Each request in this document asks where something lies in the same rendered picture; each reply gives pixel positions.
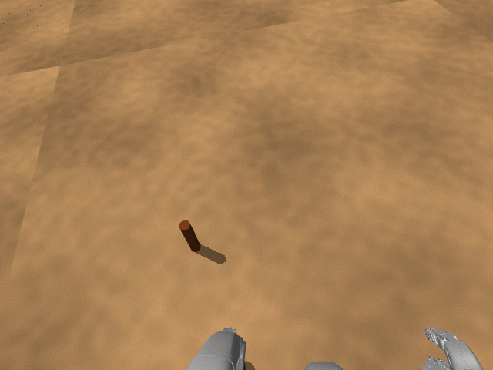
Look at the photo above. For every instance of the right robot hand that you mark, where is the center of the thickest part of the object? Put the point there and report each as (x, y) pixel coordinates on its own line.
(459, 355)

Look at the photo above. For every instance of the can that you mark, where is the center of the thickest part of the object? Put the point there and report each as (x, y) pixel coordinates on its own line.
(189, 235)

